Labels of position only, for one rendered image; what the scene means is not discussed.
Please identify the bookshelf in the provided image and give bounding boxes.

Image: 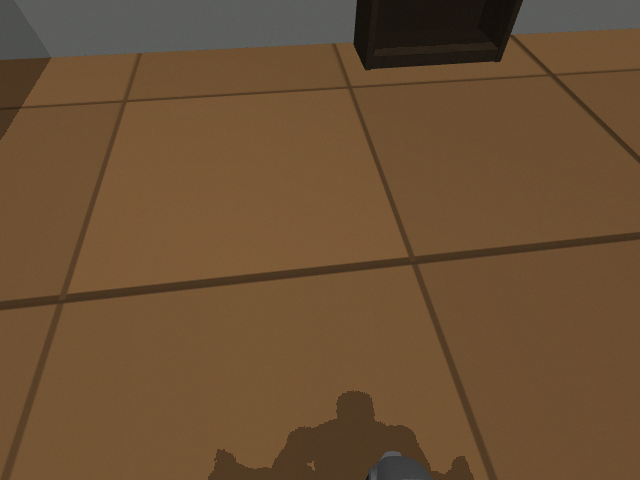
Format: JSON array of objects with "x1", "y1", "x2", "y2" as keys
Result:
[{"x1": 354, "y1": 0, "x2": 523, "y2": 70}]

